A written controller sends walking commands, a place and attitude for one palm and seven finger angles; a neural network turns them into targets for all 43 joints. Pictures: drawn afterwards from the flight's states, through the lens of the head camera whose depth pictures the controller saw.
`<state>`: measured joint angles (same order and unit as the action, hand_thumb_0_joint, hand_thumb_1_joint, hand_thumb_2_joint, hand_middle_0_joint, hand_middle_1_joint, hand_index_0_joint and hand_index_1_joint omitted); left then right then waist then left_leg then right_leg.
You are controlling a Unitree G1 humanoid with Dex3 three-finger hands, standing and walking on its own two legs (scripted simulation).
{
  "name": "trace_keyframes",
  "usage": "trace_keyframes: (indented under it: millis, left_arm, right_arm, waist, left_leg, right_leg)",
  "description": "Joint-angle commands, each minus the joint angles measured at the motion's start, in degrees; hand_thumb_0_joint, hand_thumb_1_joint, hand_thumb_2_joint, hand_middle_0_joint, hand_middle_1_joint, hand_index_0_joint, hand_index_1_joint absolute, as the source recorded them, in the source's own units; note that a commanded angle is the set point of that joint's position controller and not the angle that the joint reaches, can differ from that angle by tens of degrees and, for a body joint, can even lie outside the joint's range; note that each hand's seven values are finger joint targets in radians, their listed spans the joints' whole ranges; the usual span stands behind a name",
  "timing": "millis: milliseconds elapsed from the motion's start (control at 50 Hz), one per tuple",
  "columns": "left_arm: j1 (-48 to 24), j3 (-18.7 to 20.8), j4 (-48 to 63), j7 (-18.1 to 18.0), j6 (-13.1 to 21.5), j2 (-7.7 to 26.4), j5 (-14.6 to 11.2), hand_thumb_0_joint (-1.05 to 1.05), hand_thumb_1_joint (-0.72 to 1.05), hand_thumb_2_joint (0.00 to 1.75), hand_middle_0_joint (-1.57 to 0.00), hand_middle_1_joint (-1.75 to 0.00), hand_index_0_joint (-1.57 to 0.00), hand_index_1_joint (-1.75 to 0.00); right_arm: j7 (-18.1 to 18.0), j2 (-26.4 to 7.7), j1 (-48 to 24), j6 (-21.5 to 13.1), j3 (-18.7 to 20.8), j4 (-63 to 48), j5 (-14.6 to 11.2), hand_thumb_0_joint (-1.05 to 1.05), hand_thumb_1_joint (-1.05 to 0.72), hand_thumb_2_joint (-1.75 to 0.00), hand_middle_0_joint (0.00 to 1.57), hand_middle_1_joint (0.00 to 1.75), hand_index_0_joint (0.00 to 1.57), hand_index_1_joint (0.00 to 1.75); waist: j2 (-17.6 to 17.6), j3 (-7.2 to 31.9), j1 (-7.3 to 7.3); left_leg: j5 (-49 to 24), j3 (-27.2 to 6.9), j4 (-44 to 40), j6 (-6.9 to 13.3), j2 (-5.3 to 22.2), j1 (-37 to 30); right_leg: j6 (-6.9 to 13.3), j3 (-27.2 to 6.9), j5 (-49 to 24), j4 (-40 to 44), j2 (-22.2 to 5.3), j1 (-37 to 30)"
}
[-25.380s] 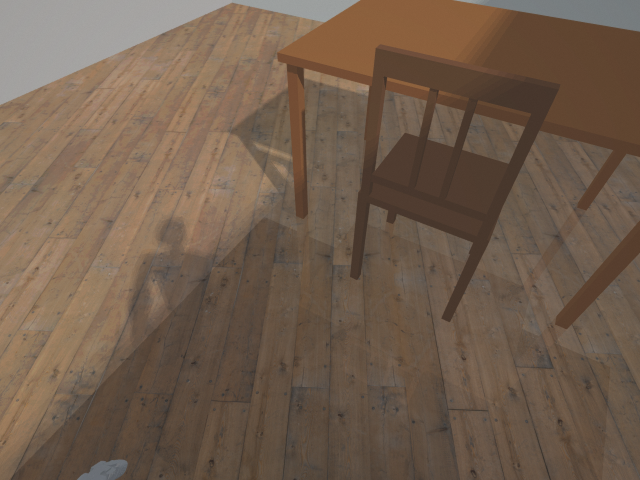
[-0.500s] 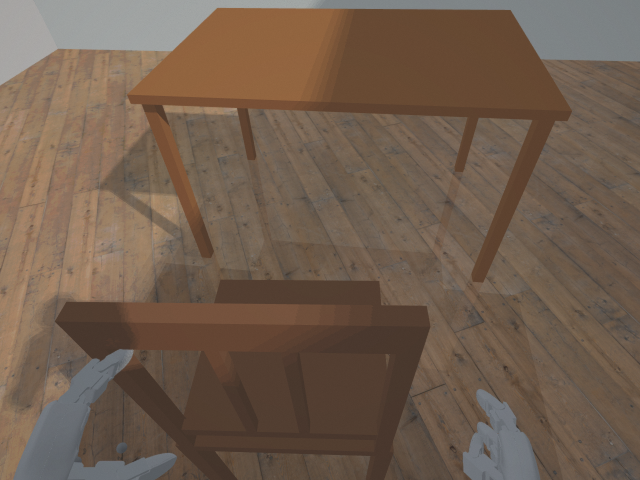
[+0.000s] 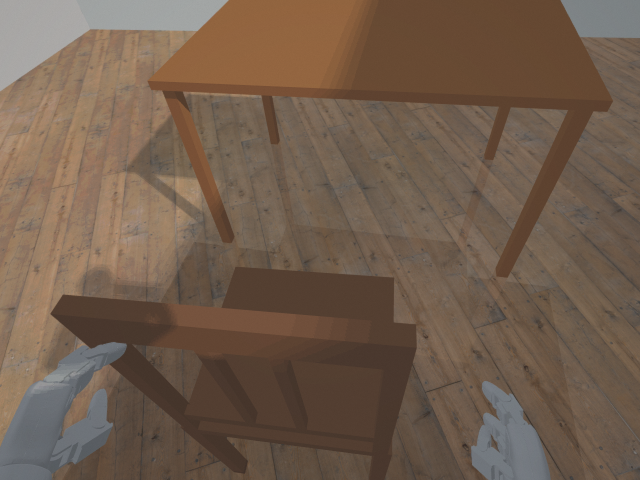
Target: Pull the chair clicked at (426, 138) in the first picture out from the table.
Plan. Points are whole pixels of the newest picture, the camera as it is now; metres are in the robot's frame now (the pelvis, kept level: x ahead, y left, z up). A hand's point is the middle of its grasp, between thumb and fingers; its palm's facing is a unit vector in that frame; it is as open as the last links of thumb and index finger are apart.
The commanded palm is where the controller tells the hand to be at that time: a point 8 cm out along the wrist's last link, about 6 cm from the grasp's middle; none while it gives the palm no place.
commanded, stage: draw the hand back to the body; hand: left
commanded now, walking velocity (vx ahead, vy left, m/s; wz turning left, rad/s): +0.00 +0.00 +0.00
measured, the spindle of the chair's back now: (231, 386) +0.24 +0.19 -0.09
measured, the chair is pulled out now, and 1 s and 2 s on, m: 0.61 0.59 0.59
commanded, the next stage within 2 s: step back with the hand held close in 0.18 s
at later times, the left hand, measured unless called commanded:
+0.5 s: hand (78, 411) +0.14 +0.27 +0.09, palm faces +0.21 -0.80 -0.56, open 6.2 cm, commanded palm +0.10 +0.30 +0.18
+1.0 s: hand out of the picture +0.09 +0.32 +0.17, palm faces +0.42 -0.76 -0.49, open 7.4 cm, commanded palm +0.02 +0.35 +0.18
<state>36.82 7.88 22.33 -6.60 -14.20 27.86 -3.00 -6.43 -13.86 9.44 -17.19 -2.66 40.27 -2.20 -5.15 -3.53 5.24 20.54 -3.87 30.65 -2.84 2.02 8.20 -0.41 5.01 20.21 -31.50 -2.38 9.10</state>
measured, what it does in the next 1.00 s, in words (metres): walks backwards: right foot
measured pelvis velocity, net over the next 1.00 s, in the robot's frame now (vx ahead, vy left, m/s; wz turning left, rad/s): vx -0.12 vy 0.05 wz -0.01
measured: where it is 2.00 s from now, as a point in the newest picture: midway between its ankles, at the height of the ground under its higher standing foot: outside the picture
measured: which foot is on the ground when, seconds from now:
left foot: down 0.00-1.00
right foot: down 0.00-0.86, up 0.88-0.98, down 1.00-1.00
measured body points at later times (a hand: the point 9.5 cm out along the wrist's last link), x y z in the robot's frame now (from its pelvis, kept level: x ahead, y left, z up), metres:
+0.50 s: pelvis -0.04 +0.00 +0.01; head +0.01 -0.01 +0.45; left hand +0.13 +0.31 +0.13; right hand +0.16 -0.22 -0.09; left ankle -0.04 +0.16 -0.73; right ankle -0.04 -0.12 -0.73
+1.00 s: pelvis -0.12 +0.05 +0.00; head -0.10 +0.07 +0.45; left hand +0.06 +0.36 +0.19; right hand +0.01 -0.19 -0.09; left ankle -0.04 +0.16 -0.73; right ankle -0.15 -0.10 -0.73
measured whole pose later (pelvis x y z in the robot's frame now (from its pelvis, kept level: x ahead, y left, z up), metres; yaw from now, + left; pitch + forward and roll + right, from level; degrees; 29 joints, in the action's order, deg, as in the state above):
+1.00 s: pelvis -0.12 +0.05 +0.00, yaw -1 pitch +1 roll -2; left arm 31.8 25.9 30.9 -9.5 11.2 25.3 -0.6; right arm -6.5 -10.5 16.2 -7.0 -0.5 35.7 -1.1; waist 0.6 -1.0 -0.2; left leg 10.7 -2.5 33.8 1.0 0.4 23.9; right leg -1.0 1.7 17.9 -34.0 -1.5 14.3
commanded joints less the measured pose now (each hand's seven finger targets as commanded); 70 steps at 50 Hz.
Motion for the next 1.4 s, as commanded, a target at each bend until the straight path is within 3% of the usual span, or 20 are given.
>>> trace_keyframes:
  millis: [0,280,300,340,360,440,500,600,680,760,800,840,880,960,1000,1040,1180,1280,1340,1380]
  left_arm:
    - [-16.49,22.61,31.04,-6.06,15.20,14.75,0.66,0.00,0.90,0.90,-0.20,-0.30,-0.20,-0.30]
    - [-19.52,20.24,31.34,-6.18,16.06,12.82,1.04,0.00,0.90,0.90,-0.20,-0.30,-0.20,-0.30]
    - [-30.84,27.87,28.84,-4.42,18.81,23.00,-0.79,0.00,0.90,0.90,-0.20,-0.30,-0.20,-0.30]
    - [-25.44,22.70,23.25,-2.88,18.37,15.35,-1.58,0.00,0.90,0.90,-0.20,-0.30,-0.20,-0.30]
    - [-24.82,22.43,23.91,-2.69,18.60,15.21,-1.41,0.00,0.90,0.90,-0.20,-0.30,-0.20,-0.30]
    - [-18.24,23.38,29.12,-3.69,20.96,14.76,-1.27,0.00,0.90,0.90,-0.20,-0.30,-0.20,-0.30]
    - [-9.00,25.47,24.82,-4.10,22.47,11.87,-0.97,0.00,0.90,0.90,-0.20,-0.30,-0.20,-0.30]
    - [2.27,25.66,10.02,-3.75,22.74,5.08,0.27,0.00,0.90,0.90,-0.20,-0.30,-0.20,-0.30]
    - [-3.08,23.08,9.19,-3.48,22.88,4.68,0.42,0.00,0.90,0.90,-0.20,-0.30,-0.20,-0.30]
    - [-7.19,22.52,15.15,-4.07,23.94,6.17,1.28,0.00,0.90,0.90,-0.20,-0.30,-0.20,-0.30]
    - [-10.05,24.77,20.19,-4.82,25.37,9.58,2.22,0.00,0.90,0.90,-0.20,-0.30,-0.20,-0.30]
    - [-12.26,24.82,23.15,-5.07,27.47,7.82,3.50,0.00,0.90,0.90,-0.20,-0.30,-0.20,-0.30]
    - [-10.51,24.95,23.37,-4.63,28.71,8.00,3.34,0.00,0.90,0.90,-0.20,-0.30,-0.20,-0.30]
    - [-5.12,25.30,20.63,-3.14,30.55,6.54,1.83,0.00,0.90,0.90,-0.20,-0.30,-0.20,-0.30]
    - [-5.57,24.67,20.01,-2.72,31.02,6.07,1.16,0.00,0.90,0.90,-0.20,-0.30,-0.20,-0.30]
    - [-5.79,23.23,19.64,-2.17,30.41,5.20,0.87,0.00,0.90,0.90,-0.20,-0.30,-0.20,-0.30]
    - [-4.35,26.48,20.88,-2.31,30.15,8.60,-0.61,0.00,0.90,0.90,-0.20,-0.30,-0.20,-0.30]
    - [-6.95,25.79,21.12,-3.72,30.11,8.66,-0.24,0.00,0.90,0.90,-0.20,-0.30,-0.20,-0.30]
    - [-7.24,25.87,21.43,-3.54,30.89,8.48,-0.38,0.00,0.90,0.90,-0.20,-0.30,-0.20,-0.30]
    - [-8.72,26.94,22.83,-3.00,32.57,8.47,0.46,0.00,0.90,0.90,-0.20,-0.30,-0.20,-0.30]
  right_arm:
    - [-0.29,-4.74,-5.98,-3.76,1.89,-8.11,-0.04,0.00,-0.90,-0.90,0.20,0.30,0.20,0.30]
    - [-0.79,-4.45,-4.81,-3.36,1.37,-8.50,-0.06,0.00,-0.90,-0.90,0.20,0.30,0.20,0.30]
    - [-1.26,-5.64,-2.37,0.39,2.02,-13.89,-2.19,0.00,-0.90,-0.90,0.20,0.30,0.20,0.30]
    - [-1.69,-5.11,-2.40,3.58,2.94,-13.35,-2.14,0.00,-0.90,-0.90,0.20,0.30,0.20,0.30]
    - [-1.47,-5.43,-2.99,4.41,3.13,-13.90,-1.96,0.00,-0.90,-0.90,0.20,0.30,0.20,0.30]
    - [-1.38,-5.48,-4.45,6.87,3.53,-15.18,-1.29,0.00,-0.90,-0.90,0.20,0.30,0.20,0.30]
    - [-0.90,-4.80,-5.37,8.28,4.59,-14.71,-0.97,0.00,-0.90,-0.90,0.20,0.30,0.20,0.30]
    - [0.11,-4.20,-5.41,11.34,6.72,-13.34,-0.29,0.00,-0.90,-0.90,0.20,0.30,0.20,0.30]
    - [0.25,-4.31,-4.44,12.89,6.75,-13.56,-0.37,0.00,-0.90,-0.90,0.20,0.30,0.20,0.30]
    - [-0.42,-4.84,-4.75,12.29,5.37,-14.49,0.51,0.00,-0.90,-0.90,0.20,0.30,0.20,0.30]
    - [-1.37,-5.88,-5.67,11.00,5.02,-15.32,0.70,0.00,-0.90,-0.90,0.20,0.30,0.20,0.30]
    - [-1.72,-6.38,-4.96,8.98,4.94,-16.30,0.90,0.00,-0.90,-0.90,0.20,0.30,0.20,0.30]
    - [-1.25,-5.48,-3.65,7.71,5.26,-15.44,1.06,0.00,-0.90,-0.90,0.20,0.30,0.20,0.30]
    - [-0.19,-5.44,-0.92,5.43,5.03,-12.73,1.48,0.00,-0.90,-0.90,0.20,0.30,0.20,0.30]
    - [0.10,-5.77,0.33,4.77,4.93,-10.87,2.00,0.00,-0.90,-0.90,0.20,0.30,0.20,0.30]
    - [0.43,-6.10,-0.29,4.86,5.84,-10.41,1.60,0.00,-0.90,-0.90,0.20,0.30,0.20,0.30]
    - [0.06,-4.86,-4.03,7.42,5.78,-13.10,1.71,0.00,-0.90,-0.90,0.20,0.30,0.20,0.30]
    - [0.19,-3.82,-2.89,8.13,5.82,-10.99,2.08,0.00,-0.90,-0.90,0.20,0.30,0.20,0.30]
    - [-0.18,-5.43,-4.46,7.51,5.93,-12.34,1.61,0.00,-0.90,-0.90,0.20,0.30,0.20,0.30]
    - [-0.44,-6.99,-4.71,5.97,5.94,-13.32,1.86,0.00,-0.90,-0.90,0.20,0.30,0.20,0.30]
  waist:
    - [-7.32,17.04,-0.43]
    - [-7.44,14.36,-0.97]
    - [-8.34,4.06,-1.44]
    - [2.45,5.87,-3.20]
    - [3.29,8.32,-3.17]
    - [-5.10,15.32,-2.98]
    - [-2.47,16.00,-3.21]
    - [4.55,10.69,-4.12]
    - [14.35,6.74,-5.16]
    - [11.51,4.21,-5.07]
    - [-1.31,2.25,-4.89]
    - [-12.77,3.22,-4.49]
    - [-9.37,4.71,-3.64]
    - [-8.95,4.78,-4.10]
    - [-8.79,6.34,-4.59]
    - [-1.43,13.67,-4.02]
    - [3.37,6.93,-4.66]
    - [11.03,8.81,-5.65]
    - [0.15,6.76,-5.28]
    - [-13.50,6.11,-5.16]
  left_leg:
    - [-31.10,3.24,-1.63,3.01,-0.19,-4.07]
    - [-24.73,2.65,-3.84,2.81,0.01,-2.94]
    - [-21.64,0.95,-5.43,3.06,0.77,-0.88]
    - [-22.02,1.13,-4.87,2.76,1.17,-1.00]
    - [-23.92,1.76,-3.83,2.81,1.25,-2.41]
    - [-32.73,1.13,-5.08,3.11,2.76,-4.05]
    - [-31.77,0.56,-5.95,3.53,3.55,-2.35]
    - [-13.79,1.02,-5.62,3.72,3.52,6.99]
    - [0.32,2.42,4.35,3.24,-0.12,7.03]
    - [3.55,-1.12,-1.26,4.60,2.35,8.71]
    - [12.76,-6.08,-14.52,6.71,6.95,18.32]
    - [24.03,-13.30,-23.80,10.34,12.48,34.79]
    - [12.82,-9.98,-17.64,9.76,10.83,30.06]
    - [6.97,-8.70,-13.16,8.64,8.81,21.91]
    - [-8.98,-8.71,-9.97,7.93,8.40,13.55]
    - [-19.73,-4.98,-4.74,6.00,7.59,3.59]
    - [7.54,-2.99,-3.00,4.06,3.81,11.83]
    - [-2.03,-1.37,12.16,2.38,-0.41,4.12]
    - [1.55,-9.97,-4.73,4.51,5.19,11.07]
    - [24.40,-21.86,-25.47,9.52,15.13,29.30]
  right_leg:
    - [1.73,-1.23,-31.05,1.73,-2.19,-6.00]
    - [1.73,-0.09,-21.83,2.94,-2.00,-3.42]
    - [2.31,-8.51,-25.78,7.03,-2.80,2.17]
    - [1.78,-6.88,-32.64,7.50,-4.44,-1.72]
    - [1.72,-6.99,-36.32,6.98,-5.23,-3.09]
    - [1.61,-6.61,-38.31,3.61,-5.76,-7.77]
    - [1.40,-5.88,-32.73,3.47,-5.15,-7.14]
    - [1.76,-6.95,-19.91,7.98,-5.86,-1.53]
    - [4.17,-10.95,0.00,15.81,-10.50,12.25]
    - [3.70,-8.55,9.02,12.96,-8.51,16.86]
    - [0.46,-6.09,10.40,5.13,-3.24,9.64]
    - [-1.08,-3.50,-1.31,-12.01,1.11,-7.08]
    - [-0.58,-4.11,-4.79,-10.59,0.26,-5.68]
    - [0.23,-3.31,-3.22,0.47,0.85,-0.88]
    - [0.50,-3.81,-7.95,5.95,0.54,1.92]
    - [0.34,-4.60,-12.41,6.88,0.89,2.71]
    - [3.08,-10.44,4.99,10.55,-3.15,12.90]
    - [7.20,-13.01,-5.39,11.59,-10.60,21.66]
    - [3.10,-7.70,1.39,2.86,-2.17,17.35]
    - [0.06,-4.40,7.39,-17.30,5.75,0.96]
